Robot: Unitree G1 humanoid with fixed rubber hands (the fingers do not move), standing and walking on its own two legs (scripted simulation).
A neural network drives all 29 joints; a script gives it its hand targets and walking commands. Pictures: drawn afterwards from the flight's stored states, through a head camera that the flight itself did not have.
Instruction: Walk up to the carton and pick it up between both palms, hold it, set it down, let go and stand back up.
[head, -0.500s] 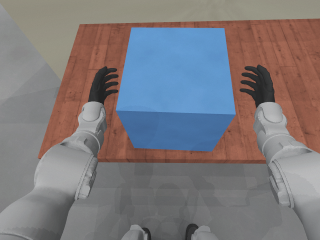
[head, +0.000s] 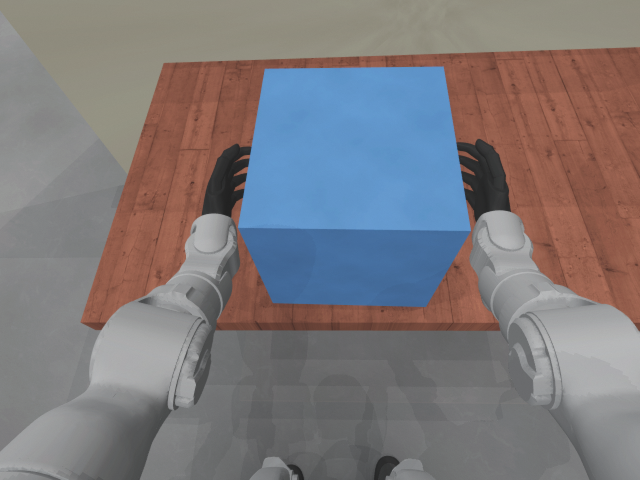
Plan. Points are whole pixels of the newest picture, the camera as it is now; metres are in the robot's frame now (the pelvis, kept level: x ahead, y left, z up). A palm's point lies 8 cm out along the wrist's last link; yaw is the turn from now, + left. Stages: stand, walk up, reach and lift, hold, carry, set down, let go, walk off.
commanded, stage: reach and lift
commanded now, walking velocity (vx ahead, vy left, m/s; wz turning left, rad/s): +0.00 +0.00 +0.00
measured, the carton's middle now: (350, 195) +0.52 +0.00 -0.03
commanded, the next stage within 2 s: none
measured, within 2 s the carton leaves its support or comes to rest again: neither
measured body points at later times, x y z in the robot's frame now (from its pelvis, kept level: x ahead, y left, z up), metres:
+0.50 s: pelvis -0.01 -0.01 +0.00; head +0.12 -0.01 +0.43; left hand +0.46 +0.16 +0.03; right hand +0.47 -0.18 +0.04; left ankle +0.01 +0.13 -0.68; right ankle +0.04 -0.11 -0.68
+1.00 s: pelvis +0.02 +0.00 +0.03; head +0.16 -0.01 +0.46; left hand +0.46 +0.16 +0.03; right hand +0.46 -0.18 +0.03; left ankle +0.01 +0.13 -0.68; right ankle +0.03 -0.11 -0.68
